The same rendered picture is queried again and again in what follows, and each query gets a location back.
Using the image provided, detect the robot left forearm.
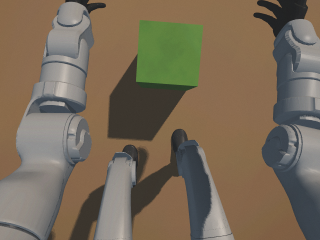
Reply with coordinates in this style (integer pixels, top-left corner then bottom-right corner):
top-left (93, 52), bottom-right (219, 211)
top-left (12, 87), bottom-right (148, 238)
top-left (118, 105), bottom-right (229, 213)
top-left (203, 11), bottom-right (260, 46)
top-left (16, 1), bottom-right (94, 156)

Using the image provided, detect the right robot hand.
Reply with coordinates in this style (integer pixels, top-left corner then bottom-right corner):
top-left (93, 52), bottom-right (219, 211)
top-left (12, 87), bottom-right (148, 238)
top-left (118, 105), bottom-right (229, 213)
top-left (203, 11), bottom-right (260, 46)
top-left (253, 0), bottom-right (308, 37)

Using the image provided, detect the robot left foot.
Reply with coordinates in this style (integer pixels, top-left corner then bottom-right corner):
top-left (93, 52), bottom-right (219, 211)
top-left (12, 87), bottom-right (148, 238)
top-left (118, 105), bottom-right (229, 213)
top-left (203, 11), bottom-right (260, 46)
top-left (122, 144), bottom-right (138, 187)

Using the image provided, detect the left robot upper arm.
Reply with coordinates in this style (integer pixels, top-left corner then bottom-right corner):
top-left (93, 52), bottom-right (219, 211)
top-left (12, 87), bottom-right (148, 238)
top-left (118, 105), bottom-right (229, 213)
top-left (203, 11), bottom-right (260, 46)
top-left (0, 113), bottom-right (92, 240)

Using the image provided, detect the carton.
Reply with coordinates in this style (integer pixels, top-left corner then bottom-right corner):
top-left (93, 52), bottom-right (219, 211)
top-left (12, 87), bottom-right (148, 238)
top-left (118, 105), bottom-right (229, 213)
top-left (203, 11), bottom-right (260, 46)
top-left (136, 20), bottom-right (204, 91)

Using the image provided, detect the robot right forearm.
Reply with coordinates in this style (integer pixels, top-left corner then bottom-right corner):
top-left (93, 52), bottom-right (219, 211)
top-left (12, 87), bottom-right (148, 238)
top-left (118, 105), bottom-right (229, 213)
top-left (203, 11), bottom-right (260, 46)
top-left (272, 19), bottom-right (320, 130)

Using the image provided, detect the left robot thigh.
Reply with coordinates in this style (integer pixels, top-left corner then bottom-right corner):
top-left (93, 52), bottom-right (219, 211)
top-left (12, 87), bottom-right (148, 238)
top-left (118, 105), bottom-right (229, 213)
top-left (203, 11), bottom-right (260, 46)
top-left (93, 157), bottom-right (137, 240)

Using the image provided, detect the right robot upper arm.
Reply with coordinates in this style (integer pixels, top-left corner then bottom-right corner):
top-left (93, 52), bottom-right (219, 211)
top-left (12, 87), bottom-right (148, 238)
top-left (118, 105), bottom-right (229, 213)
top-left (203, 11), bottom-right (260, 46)
top-left (261, 123), bottom-right (320, 240)

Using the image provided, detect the left robot hand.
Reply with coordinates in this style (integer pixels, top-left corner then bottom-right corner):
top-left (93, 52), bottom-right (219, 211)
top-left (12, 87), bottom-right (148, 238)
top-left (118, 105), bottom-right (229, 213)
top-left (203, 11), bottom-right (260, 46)
top-left (65, 0), bottom-right (106, 14)

